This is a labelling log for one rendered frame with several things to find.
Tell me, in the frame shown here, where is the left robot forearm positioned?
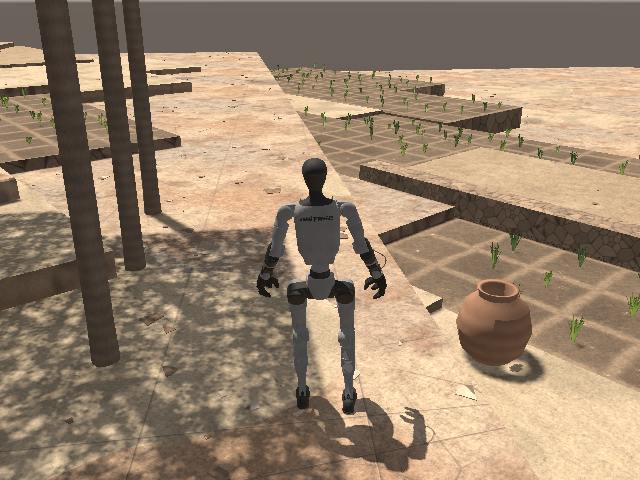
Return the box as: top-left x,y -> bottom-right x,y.
260,242 -> 279,280

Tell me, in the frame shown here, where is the left robot hand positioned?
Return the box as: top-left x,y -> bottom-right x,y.
256,274 -> 279,298

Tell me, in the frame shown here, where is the right robot foot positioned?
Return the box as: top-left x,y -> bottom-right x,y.
342,387 -> 357,414

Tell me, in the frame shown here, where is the robot right upper arm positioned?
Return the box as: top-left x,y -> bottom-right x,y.
337,200 -> 369,254

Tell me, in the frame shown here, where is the right robot forearm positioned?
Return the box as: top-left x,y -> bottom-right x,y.
360,238 -> 383,279

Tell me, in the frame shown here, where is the right robot hand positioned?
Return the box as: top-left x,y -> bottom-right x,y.
364,274 -> 387,299

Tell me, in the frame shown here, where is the left robot shin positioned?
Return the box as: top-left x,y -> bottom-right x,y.
292,328 -> 308,396

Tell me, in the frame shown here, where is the robot left upper arm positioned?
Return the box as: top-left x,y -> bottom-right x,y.
269,202 -> 296,258

